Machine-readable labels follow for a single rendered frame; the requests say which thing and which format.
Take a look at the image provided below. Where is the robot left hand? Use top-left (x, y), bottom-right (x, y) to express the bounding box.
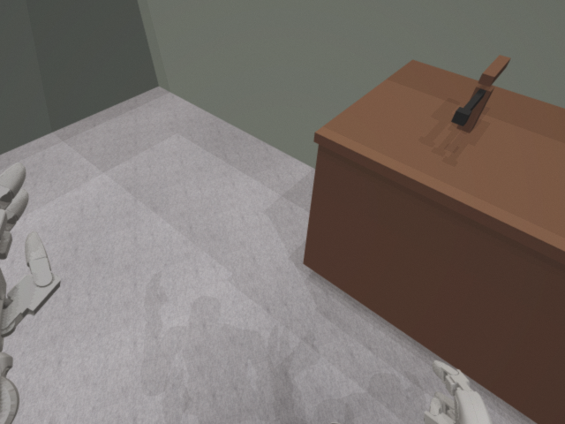
top-left (0, 163), bottom-right (61, 352)

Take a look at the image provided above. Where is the counter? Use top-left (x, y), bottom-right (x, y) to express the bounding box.
top-left (303, 55), bottom-right (565, 424)

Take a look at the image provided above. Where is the robot right hand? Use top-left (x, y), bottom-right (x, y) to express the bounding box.
top-left (424, 360), bottom-right (493, 424)

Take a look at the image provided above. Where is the robot left forearm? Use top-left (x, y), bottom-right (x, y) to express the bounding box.
top-left (0, 352), bottom-right (19, 424)

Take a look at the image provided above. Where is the tap lever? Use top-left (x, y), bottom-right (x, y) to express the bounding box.
top-left (451, 89), bottom-right (486, 126)

